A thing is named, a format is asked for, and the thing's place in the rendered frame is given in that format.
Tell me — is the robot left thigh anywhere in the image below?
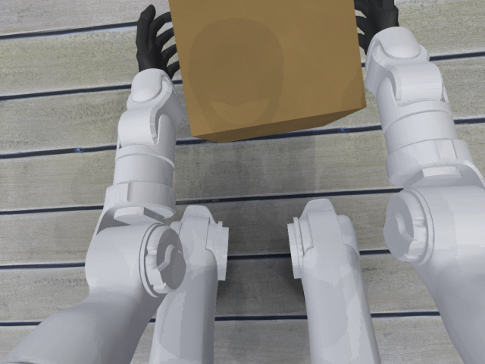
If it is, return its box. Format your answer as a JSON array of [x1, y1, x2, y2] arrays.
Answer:
[[149, 215, 229, 364]]

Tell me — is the left robot shin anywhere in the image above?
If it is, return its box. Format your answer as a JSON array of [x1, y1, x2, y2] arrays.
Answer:
[[169, 206, 216, 237]]

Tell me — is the carton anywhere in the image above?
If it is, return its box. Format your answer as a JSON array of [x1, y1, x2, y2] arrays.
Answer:
[[168, 0, 367, 143]]

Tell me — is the robot right hand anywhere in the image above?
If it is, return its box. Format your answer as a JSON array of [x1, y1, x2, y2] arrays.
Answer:
[[354, 0, 399, 55]]

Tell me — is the right robot forearm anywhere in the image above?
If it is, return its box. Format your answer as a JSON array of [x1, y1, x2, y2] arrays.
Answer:
[[365, 27, 485, 190]]

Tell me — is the robot left hand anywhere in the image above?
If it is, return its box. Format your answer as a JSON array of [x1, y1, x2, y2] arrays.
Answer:
[[136, 5, 180, 80]]

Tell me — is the robot right upper arm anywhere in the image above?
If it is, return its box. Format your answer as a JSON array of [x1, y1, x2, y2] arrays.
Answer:
[[383, 185, 485, 364]]

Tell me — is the robot left upper arm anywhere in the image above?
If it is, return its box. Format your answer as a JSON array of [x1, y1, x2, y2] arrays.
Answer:
[[0, 223, 186, 364]]

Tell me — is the left robot forearm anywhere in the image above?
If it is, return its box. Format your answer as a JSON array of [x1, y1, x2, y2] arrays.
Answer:
[[85, 68, 184, 283]]

